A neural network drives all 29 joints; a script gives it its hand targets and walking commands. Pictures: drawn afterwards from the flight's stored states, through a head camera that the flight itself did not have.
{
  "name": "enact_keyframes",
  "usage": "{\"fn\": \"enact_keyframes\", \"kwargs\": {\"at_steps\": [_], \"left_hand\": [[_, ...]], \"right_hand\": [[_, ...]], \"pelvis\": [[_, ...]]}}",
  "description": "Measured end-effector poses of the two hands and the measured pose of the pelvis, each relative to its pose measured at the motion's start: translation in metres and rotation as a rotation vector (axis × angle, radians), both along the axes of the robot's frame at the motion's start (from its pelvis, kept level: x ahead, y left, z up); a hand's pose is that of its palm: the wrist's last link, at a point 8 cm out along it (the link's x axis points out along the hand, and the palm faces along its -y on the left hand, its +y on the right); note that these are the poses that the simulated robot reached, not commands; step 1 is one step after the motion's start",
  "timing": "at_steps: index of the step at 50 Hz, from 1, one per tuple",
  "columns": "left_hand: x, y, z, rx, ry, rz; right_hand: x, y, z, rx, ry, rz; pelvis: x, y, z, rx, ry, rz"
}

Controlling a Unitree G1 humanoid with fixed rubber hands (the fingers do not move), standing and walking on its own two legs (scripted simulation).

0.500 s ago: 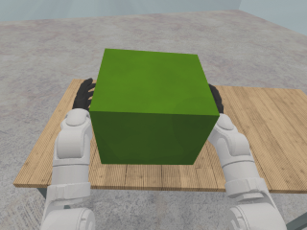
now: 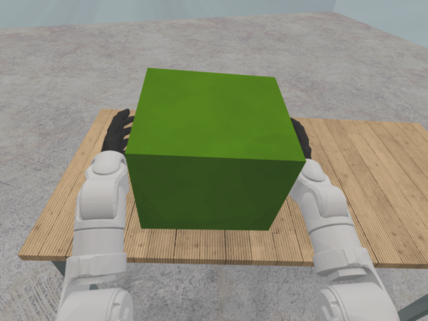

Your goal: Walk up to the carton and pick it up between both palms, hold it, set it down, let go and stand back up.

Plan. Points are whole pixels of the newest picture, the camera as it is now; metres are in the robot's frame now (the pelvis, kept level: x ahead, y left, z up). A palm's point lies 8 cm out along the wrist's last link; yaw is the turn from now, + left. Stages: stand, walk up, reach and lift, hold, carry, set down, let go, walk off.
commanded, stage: hold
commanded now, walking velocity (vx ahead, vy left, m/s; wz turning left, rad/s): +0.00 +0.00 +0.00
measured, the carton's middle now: (209, 151) +0.38 +0.00 +0.16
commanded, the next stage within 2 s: none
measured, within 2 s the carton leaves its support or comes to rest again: neither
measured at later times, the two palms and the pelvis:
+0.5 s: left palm (114, 154) +0.35 +0.17 +0.17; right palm (297, 160) +0.35 -0.16 +0.16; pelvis +0.00 +0.00 +0.00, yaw +0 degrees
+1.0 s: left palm (115, 153) +0.35 +0.17 +0.17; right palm (298, 161) +0.35 -0.16 +0.15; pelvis +0.00 +0.00 +0.00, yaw +0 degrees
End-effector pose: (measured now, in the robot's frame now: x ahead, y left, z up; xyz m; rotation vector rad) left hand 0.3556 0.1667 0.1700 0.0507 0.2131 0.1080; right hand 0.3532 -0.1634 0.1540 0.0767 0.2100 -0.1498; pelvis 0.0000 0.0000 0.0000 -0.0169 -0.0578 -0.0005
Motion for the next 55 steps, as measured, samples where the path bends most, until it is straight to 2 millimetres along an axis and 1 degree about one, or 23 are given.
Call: {"fn": "enact_keyframes", "kwargs": {"at_steps": [22, 41, 55], "left_hand": [[-0.0006, 0.0011, -0.0004, -0.002, -0.005, 0.000], [-0.0019, -0.0008, 0.0019, 0.005, -0.007, -0.004], [-0.0007, 0.0003, 0.0008, -0.001, -0.003, -0.001]], "right_hand": [[-0.0002, 0.0009, 0.0017, -0.001, -0.006, 0.000], [-0.0030, -0.0007, 0.0010, 0.006, -0.008, -0.004], [-0.0011, 0.0003, 0.0014, 0.001, -0.004, -0.002]], "pelvis": [[0.0025, 0.0005, 0.0000, -0.002, -0.006, 0.003], [0.0008, 0.0010, 0.0000, -0.001, -0.005, 0.000], [0.0003, -0.0003, 0.0000, 0.000, 0.002, -0.001]]}}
